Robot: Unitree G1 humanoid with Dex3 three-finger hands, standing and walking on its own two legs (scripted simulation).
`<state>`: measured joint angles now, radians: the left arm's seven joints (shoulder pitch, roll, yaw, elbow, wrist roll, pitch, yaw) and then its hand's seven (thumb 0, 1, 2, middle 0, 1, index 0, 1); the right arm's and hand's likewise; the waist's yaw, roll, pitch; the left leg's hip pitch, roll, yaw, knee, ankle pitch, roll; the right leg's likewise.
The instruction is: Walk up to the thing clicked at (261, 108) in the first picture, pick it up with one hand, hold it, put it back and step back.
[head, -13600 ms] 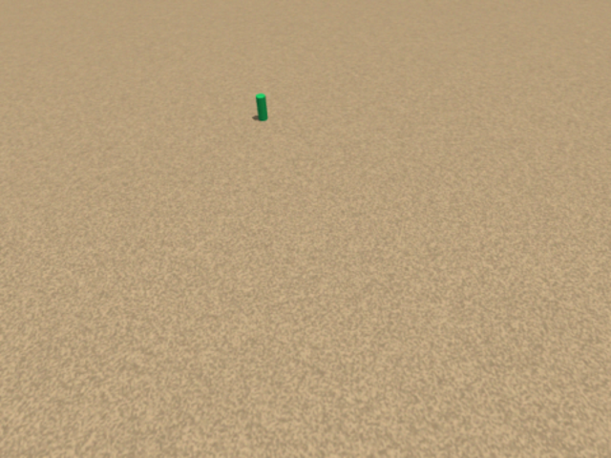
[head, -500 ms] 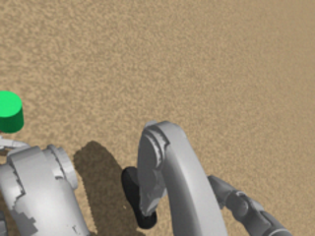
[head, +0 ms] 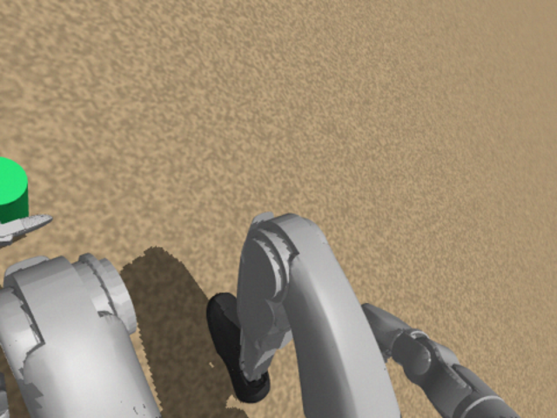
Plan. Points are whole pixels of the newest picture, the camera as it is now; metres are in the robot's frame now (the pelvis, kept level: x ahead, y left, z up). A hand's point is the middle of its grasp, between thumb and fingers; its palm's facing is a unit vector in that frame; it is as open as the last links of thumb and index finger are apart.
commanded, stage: close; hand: left
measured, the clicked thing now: (0, 199) +0.43 +0.24 -0.21
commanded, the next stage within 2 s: settle in 0.40 s
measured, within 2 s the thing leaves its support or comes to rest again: leaves its support in 0.80 s
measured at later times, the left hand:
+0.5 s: hand out of the picture +0.42 +0.24 -0.17, palm faces +0.13 -0.99 -0.03, open 8.3 cm
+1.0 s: hand out of the picture +0.43 +0.25 -0.12, palm faces +0.13 -0.99 -0.05, open 8.0 cm
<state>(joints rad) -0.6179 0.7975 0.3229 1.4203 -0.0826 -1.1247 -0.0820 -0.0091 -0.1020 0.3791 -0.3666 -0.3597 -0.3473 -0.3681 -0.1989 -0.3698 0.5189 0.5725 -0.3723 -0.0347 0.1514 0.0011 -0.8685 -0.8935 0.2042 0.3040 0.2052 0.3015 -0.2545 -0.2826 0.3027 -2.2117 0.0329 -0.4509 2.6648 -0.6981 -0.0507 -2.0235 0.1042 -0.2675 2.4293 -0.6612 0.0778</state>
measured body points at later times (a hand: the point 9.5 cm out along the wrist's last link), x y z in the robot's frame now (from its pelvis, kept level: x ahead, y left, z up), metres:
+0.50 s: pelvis +0.00 +0.00 +0.00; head +0.22 +0.20 +0.34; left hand +0.41 +0.30 -0.16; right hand +0.18 -0.23 -0.03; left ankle +0.08 +0.13 -0.25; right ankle +0.13 -0.12 -0.25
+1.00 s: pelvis +0.00 +0.00 +0.01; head +0.21 +0.19 +0.36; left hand +0.41 +0.30 -0.12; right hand +0.18 -0.23 -0.03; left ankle +0.08 +0.13 -0.25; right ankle +0.13 -0.12 -0.25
